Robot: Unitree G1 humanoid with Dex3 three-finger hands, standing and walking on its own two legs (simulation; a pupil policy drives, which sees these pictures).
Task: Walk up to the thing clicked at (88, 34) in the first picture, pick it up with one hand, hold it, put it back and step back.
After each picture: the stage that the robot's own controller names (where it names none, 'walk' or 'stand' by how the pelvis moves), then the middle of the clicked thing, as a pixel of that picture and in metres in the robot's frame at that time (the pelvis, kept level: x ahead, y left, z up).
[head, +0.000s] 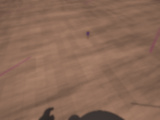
stand; (87, 34) +1.99 +0.13 -0.66
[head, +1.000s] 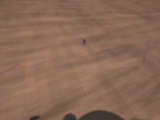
walk; (84, 42) +1.84 +0.12 -0.63
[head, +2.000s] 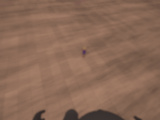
walk; (84, 52) +1.19 +0.11 -0.64
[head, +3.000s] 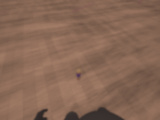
walk; (78, 74) +0.72 +0.16 -0.65
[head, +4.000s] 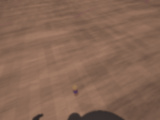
walk; (75, 90) +0.49 +0.21 -0.64
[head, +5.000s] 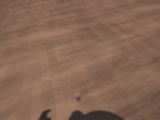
stand; (77, 97) +0.37 +0.20 -0.64
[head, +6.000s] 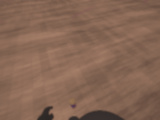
stand; (73, 104) +0.30 +0.20 -0.65
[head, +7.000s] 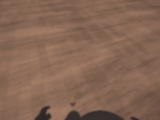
stand; (72, 102) +0.29 +0.19 -0.65
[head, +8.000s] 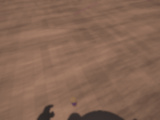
stand; (74, 102) +0.31 +0.19 -0.65
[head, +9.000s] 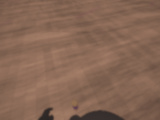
stand; (75, 105) +0.29 +0.18 -0.66
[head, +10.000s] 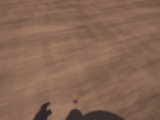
stand; (75, 99) +0.32 +0.16 -0.64
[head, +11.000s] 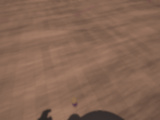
stand; (74, 102) +0.31 +0.19 -0.66
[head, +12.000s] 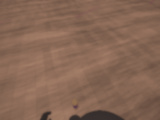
stand; (75, 104) +0.29 +0.18 -0.66
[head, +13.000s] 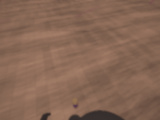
stand; (75, 104) +0.30 +0.17 -0.66
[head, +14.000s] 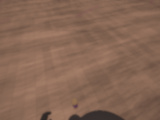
go down; (75, 104) +0.30 +0.18 -0.66
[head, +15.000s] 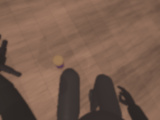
go down; (59, 63) +0.37 +0.25 -0.25
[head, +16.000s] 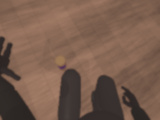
approach; (61, 64) +0.37 +0.26 -0.23
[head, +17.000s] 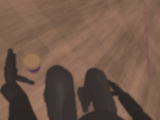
close in; (33, 65) +0.33 +0.29 -0.15
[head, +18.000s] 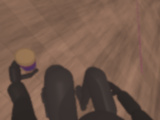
close; (28, 63) +0.33 +0.31 -0.14
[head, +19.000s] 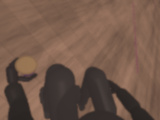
lift; (27, 68) +0.30 +0.30 -0.15
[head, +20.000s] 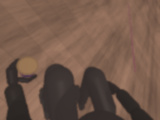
lift; (27, 69) +0.30 +0.30 -0.15
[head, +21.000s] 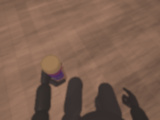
lift; (57, 72) +0.29 +0.22 +0.05
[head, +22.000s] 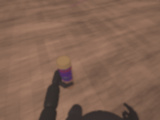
lift; (67, 74) +0.30 +0.17 +0.07
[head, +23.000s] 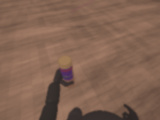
hold; (67, 74) +0.31 +0.17 +0.07
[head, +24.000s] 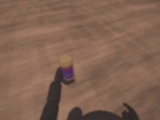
hold; (68, 72) +0.32 +0.16 +0.07
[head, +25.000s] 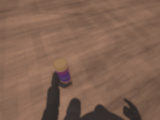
crouch; (65, 75) +0.31 +0.18 +0.02
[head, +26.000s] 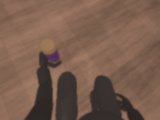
lower; (53, 55) +0.40 +0.25 -0.03
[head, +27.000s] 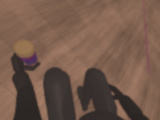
lower; (29, 57) +0.37 +0.32 -0.12
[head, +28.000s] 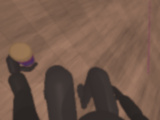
lower; (26, 58) +0.34 +0.33 -0.14
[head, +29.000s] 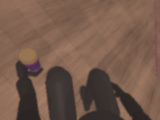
lower; (33, 63) +0.33 +0.32 -0.13
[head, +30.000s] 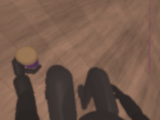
lower; (30, 61) +0.33 +0.31 -0.13
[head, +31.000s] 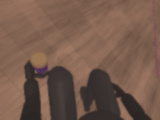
open; (41, 66) +0.32 +0.28 -0.13
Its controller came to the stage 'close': yes
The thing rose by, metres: 0.71
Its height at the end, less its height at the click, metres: +0.04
